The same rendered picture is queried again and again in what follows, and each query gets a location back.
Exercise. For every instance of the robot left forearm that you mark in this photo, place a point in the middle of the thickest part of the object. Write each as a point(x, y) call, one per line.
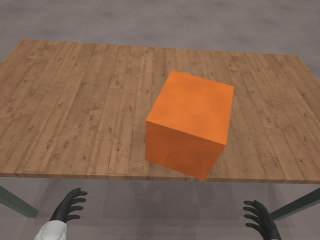
point(52, 230)

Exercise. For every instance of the table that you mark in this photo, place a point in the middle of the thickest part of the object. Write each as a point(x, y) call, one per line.
point(73, 110)

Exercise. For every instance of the carton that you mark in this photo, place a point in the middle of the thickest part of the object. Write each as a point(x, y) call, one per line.
point(187, 127)

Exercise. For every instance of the robot right hand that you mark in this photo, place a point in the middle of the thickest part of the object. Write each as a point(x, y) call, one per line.
point(267, 228)

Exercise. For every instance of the robot left hand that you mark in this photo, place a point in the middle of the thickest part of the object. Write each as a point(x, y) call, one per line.
point(64, 208)

